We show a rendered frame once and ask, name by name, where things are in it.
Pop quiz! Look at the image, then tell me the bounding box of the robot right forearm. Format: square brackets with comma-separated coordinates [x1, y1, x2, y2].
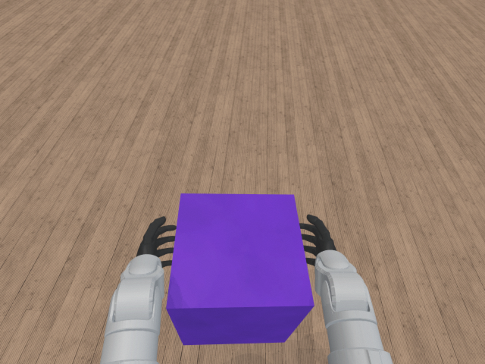
[314, 250, 393, 364]

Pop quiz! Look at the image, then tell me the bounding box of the robot left hand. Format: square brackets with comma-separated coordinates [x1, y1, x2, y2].
[136, 216, 177, 268]

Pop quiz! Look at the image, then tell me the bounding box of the robot right hand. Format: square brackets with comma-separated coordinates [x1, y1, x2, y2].
[299, 215, 336, 266]

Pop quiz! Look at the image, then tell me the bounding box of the robot left forearm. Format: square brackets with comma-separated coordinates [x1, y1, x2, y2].
[100, 254, 164, 364]

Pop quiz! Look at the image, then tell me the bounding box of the carton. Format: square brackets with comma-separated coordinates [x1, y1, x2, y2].
[166, 193, 314, 345]

